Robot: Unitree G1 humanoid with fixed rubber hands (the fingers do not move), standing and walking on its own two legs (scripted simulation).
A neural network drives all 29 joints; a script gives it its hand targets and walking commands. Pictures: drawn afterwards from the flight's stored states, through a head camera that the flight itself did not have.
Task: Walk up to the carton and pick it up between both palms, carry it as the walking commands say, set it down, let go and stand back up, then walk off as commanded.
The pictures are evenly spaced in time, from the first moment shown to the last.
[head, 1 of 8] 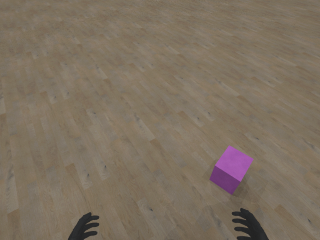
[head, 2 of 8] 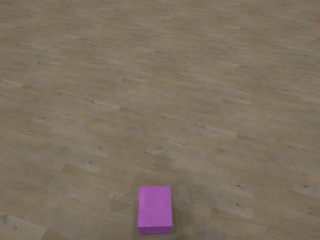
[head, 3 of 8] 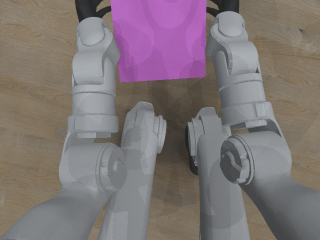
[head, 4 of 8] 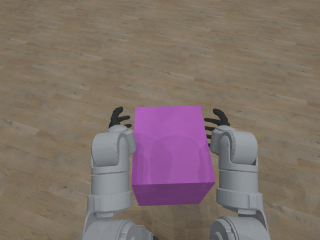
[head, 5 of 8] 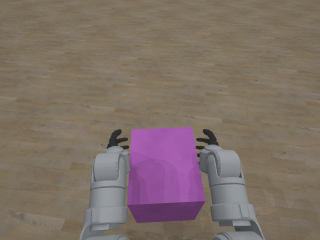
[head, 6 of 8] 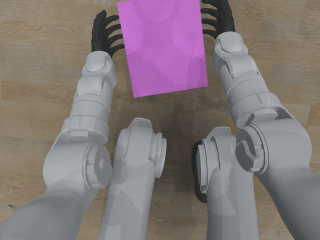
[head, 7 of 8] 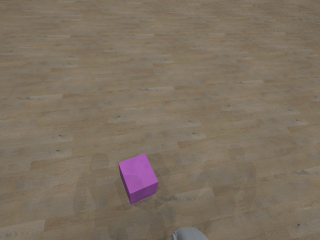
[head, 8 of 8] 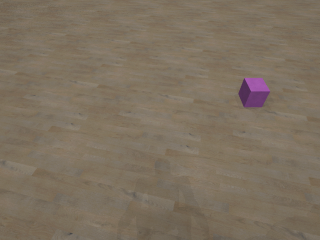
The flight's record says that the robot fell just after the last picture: no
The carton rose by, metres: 0.69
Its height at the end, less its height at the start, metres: +0.00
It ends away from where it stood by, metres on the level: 2.13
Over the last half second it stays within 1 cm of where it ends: yes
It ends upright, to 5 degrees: yes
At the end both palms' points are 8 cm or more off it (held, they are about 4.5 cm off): yes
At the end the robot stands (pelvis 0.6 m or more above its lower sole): yes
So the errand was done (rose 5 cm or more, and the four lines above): yes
